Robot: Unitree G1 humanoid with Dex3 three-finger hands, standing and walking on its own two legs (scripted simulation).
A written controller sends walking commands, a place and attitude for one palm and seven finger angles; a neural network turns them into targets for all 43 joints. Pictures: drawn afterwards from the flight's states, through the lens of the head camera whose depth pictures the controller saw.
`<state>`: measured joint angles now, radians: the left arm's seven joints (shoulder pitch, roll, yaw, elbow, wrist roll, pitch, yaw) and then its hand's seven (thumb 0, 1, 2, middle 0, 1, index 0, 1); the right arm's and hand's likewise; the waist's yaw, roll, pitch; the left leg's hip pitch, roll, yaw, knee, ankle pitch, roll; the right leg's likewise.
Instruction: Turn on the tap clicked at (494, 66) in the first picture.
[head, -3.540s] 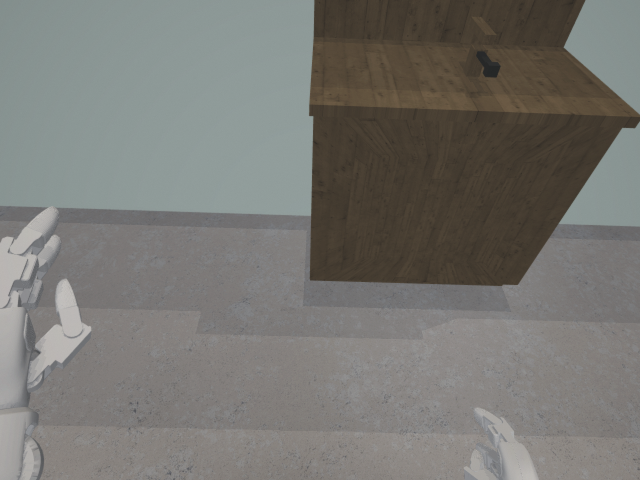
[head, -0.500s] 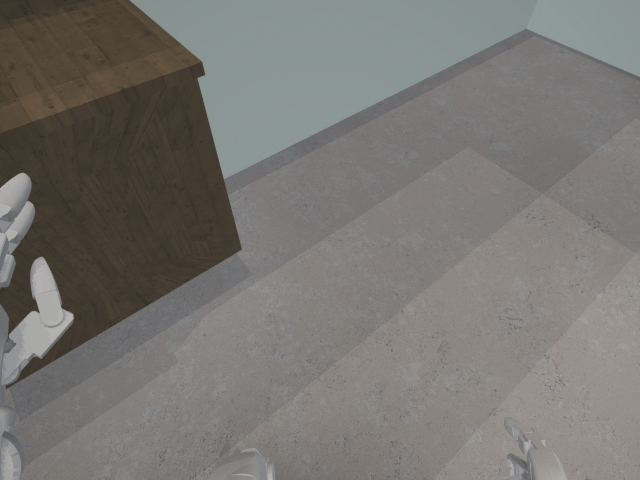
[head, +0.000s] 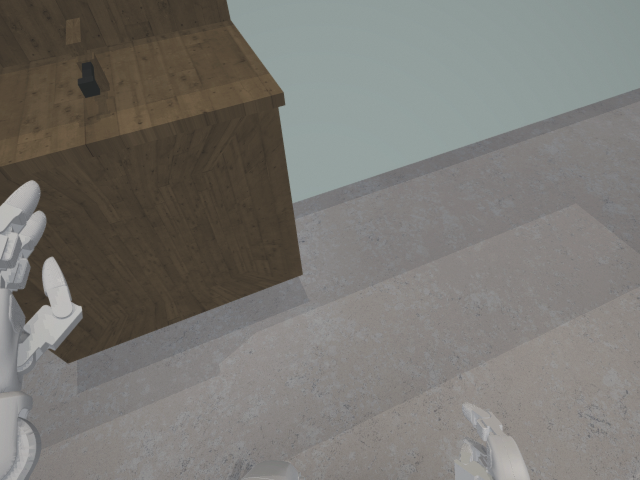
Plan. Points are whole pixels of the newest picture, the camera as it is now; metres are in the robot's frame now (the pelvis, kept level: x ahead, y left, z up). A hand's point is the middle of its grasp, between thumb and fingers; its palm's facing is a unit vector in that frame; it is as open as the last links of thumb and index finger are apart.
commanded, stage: take the last steps up to it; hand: left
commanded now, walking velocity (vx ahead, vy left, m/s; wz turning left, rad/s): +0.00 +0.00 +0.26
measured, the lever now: (89, 86) +0.73 +0.54 +0.11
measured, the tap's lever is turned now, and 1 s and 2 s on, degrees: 0 0 0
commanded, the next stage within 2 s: none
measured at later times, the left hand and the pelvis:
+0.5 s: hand (23, 329) +0.19 +0.27 +0.20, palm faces +0.51 -0.76 -0.40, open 7.4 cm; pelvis +0.01 +0.01 +0.01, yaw +7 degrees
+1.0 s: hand (13, 264) +0.25 +0.32 +0.19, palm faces +0.57 -0.73 -0.38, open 7.4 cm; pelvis +0.07 +0.04 +0.00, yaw +9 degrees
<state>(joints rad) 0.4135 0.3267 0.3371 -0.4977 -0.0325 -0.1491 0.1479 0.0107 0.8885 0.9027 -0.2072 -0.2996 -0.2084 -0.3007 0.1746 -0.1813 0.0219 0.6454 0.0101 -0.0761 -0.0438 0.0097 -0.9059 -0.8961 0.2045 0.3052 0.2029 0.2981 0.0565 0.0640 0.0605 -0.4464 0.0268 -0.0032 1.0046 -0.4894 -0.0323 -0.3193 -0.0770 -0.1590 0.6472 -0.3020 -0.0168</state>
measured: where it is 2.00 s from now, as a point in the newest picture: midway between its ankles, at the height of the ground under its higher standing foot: (322, 459)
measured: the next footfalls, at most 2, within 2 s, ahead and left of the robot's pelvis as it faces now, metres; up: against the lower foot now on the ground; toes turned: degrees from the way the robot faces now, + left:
left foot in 0.26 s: +0.03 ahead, +0.12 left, +0.00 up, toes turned +12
right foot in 0.56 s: +0.09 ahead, -0.10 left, +0.00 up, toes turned +0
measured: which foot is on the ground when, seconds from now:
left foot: up 0.00-0.24, down 0.26-0.56, up 0.58-0.88, down 0.90-1.00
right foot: down 0.00-0.26, up 0.28-0.54, down 0.56-0.90, up 0.92-1.00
